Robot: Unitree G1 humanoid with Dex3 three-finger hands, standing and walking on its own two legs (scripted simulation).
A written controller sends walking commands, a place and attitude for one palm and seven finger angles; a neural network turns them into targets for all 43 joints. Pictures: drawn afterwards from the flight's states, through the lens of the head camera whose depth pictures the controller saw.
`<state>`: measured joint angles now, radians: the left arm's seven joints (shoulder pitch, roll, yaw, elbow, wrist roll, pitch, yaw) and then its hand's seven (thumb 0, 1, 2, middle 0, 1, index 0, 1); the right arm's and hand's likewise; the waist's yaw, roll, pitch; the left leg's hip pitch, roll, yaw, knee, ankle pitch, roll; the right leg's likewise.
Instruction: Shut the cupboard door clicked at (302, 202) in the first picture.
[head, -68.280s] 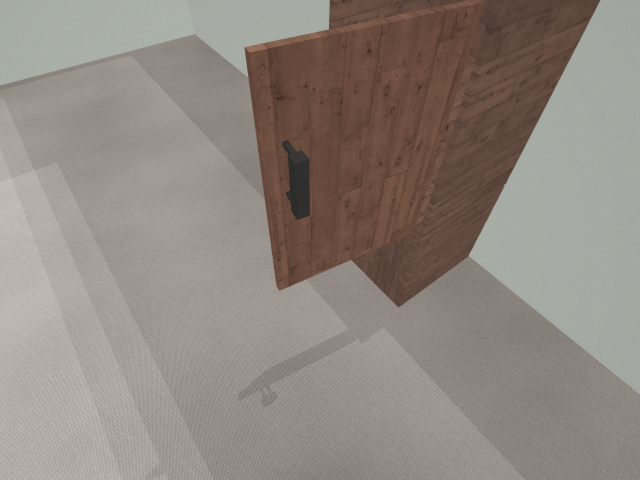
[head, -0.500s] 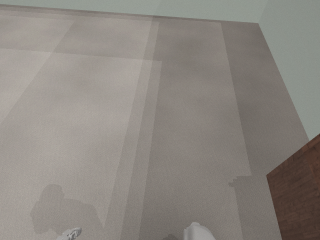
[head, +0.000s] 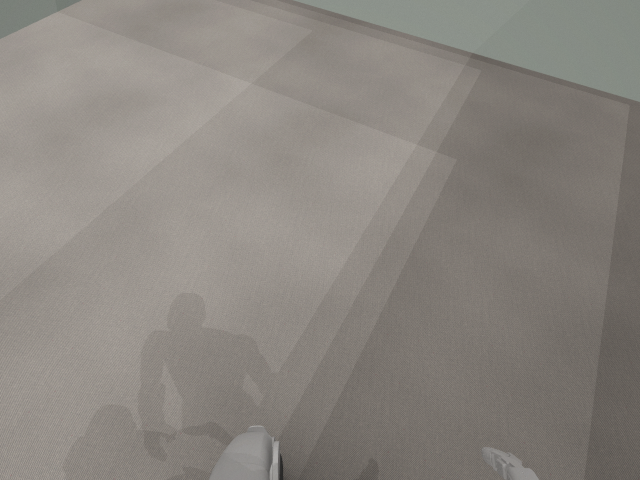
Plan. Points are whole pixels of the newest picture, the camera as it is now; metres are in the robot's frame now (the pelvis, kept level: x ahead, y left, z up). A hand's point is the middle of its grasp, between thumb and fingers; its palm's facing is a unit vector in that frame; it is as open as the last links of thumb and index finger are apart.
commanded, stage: walk to a spot facing it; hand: left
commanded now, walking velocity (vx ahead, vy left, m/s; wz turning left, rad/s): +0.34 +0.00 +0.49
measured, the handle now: out of the picture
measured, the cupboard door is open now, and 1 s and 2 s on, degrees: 2 2 2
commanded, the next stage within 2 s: turn to face it in 0.32 s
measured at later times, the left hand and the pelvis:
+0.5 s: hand (206, 334) +0.33 +0.21 -0.15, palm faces +0.14 -0.96 -0.24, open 7.4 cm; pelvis +0.22 +0.00 -0.01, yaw +10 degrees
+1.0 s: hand (202, 327) +0.35 +0.23 -0.18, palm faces +0.05 -0.98 -0.18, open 7.3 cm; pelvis +0.31 +0.03 +0.00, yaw -3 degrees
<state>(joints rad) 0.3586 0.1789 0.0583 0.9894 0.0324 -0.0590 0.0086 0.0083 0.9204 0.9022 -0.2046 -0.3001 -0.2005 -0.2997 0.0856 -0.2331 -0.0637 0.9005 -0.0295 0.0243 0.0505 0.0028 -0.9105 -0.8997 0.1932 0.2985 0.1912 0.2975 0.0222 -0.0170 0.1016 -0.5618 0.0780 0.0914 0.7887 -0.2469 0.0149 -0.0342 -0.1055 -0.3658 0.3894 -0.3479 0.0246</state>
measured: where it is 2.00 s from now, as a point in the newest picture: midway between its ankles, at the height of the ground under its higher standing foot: (316, 414)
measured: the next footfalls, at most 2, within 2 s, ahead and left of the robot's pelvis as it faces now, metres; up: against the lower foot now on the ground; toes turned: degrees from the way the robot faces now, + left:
left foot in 0.08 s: +0.17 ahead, +0.12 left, +0.00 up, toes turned +9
right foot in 0.50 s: +0.35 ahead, -0.10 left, +0.00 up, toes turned +5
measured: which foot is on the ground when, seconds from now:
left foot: up 0.00-0.06, down 0.08-0.50, up 0.52-0.84, down 0.86-1.00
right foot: down 0.00-0.08, up 0.10-0.48, down 0.50-0.86, up 0.88-1.00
